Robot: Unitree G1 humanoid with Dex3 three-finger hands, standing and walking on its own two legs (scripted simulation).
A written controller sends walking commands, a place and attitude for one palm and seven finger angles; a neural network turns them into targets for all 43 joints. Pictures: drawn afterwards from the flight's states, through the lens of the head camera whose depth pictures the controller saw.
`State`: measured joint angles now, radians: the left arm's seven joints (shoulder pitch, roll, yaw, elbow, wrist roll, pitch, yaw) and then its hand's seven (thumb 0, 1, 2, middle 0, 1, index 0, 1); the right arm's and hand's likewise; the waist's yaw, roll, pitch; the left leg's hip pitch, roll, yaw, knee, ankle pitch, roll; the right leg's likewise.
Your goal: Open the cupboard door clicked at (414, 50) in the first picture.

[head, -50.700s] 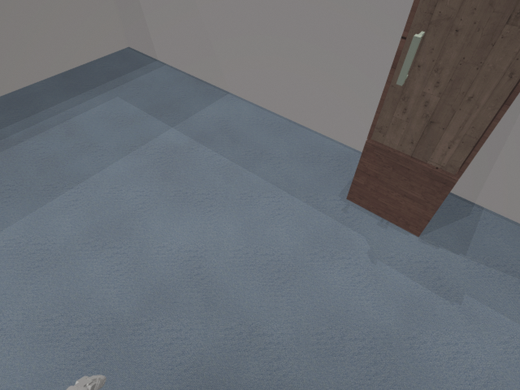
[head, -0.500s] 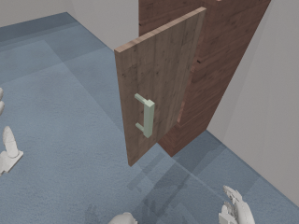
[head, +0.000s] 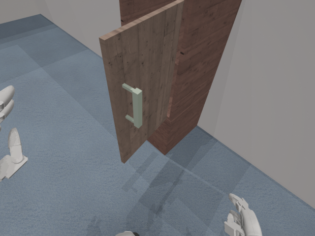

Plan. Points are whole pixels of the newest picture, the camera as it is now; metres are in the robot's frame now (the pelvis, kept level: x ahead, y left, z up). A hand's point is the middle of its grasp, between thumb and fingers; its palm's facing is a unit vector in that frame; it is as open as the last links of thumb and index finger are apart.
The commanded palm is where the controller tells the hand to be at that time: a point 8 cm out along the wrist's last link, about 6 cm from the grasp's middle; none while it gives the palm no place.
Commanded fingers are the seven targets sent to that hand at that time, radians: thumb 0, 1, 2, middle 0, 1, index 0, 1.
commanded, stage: stop stepping back and stand still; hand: left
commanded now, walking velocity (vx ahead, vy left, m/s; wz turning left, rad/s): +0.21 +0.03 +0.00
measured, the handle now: (132, 106) +0.48 +0.12 +0.03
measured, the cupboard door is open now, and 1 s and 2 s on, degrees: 98 98 98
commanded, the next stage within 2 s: let the arm hang, fingers relaxed in 0.78 s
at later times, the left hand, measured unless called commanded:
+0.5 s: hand out of the picture +0.14 +0.26 +0.17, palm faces +0.43 -0.80 -0.42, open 7.4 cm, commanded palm +0.08 +0.30 +0.19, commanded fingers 0.00 0.90 0.90 -0.20 -0.30 -0.20 -0.30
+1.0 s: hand (30, 232) +0.13 +0.27 +0.01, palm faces +0.20 -0.88 -0.44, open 7.4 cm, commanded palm none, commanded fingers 0.00 0.90 0.90 -0.20 -0.30 -0.20 -0.30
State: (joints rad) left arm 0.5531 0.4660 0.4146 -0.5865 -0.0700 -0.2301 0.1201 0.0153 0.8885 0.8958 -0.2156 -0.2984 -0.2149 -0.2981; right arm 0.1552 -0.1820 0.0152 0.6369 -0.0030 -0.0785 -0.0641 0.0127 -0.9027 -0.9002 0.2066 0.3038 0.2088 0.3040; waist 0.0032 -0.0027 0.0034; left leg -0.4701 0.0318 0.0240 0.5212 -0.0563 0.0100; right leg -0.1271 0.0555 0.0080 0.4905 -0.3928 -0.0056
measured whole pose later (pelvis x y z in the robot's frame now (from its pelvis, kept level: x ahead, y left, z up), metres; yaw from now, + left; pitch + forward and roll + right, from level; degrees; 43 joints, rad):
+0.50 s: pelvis -0.05 -0.01 +0.01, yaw +2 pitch -1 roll -1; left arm 0.53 0.39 0.39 -0.45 -0.04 -0.19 0.14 0.02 0.89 0.90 -0.21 -0.30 -0.21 -0.30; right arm 0.22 -0.19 0.02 0.64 0.01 -0.14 -0.08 0.02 -0.91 -0.90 0.20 0.30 0.20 0.30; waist -0.02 -0.01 -0.01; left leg -0.30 0.01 -0.01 0.49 -0.18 0.00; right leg -0.15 0.03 -0.01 0.46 -0.30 -0.01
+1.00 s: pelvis -0.07 +0.01 +0.00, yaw +4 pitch +0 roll -2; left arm 0.29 0.36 0.15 0.19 0.03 -0.05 0.02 0.00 0.90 0.90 -0.20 -0.30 -0.20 -0.30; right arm 0.14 -0.29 -0.01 0.82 -0.01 -0.07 0.00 0.01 -0.90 -0.90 0.20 0.30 0.21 0.30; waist 0.01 0.06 -0.02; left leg -0.39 -0.02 -0.03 0.56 -0.17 0.03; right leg -0.23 0.01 -0.03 0.52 -0.30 0.00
